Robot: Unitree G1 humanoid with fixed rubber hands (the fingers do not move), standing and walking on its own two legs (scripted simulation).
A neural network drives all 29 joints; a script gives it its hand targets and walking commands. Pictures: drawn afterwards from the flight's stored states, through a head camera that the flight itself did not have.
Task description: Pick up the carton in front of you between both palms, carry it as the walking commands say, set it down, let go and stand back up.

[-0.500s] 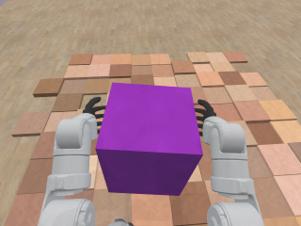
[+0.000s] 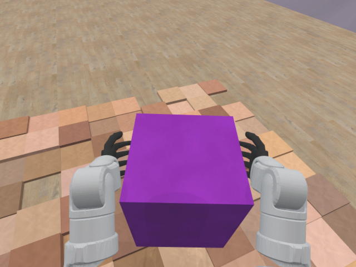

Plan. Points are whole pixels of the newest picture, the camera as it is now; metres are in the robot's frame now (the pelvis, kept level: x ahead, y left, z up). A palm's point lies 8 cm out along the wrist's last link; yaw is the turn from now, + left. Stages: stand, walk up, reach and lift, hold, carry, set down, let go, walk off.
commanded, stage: carry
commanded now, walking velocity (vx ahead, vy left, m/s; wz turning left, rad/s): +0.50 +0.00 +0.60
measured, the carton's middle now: (182, 184) +0.31 -0.02 +0.05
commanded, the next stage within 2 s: none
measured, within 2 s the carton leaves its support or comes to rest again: neither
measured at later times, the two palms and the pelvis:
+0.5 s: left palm (85, 104) +0.59 +0.27 +0.08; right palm (180, 93) +0.64 -0.03 +0.08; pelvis +0.33 +0.07 -0.02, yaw +11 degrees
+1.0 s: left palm (85, 36) +0.95 +0.34 +0.15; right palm (157, 28) +1.04 +0.06 +0.15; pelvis +0.64 +0.09 +0.00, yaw +16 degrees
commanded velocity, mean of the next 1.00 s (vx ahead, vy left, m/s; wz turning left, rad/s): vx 0.50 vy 0.00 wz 0.22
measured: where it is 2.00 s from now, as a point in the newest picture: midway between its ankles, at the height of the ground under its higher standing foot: (134, 133)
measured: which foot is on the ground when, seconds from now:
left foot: up 0.00-0.30, down 0.32-0.80, up 0.82-1.00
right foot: down 0.00-0.38, up 0.40-0.74, down 0.76-1.00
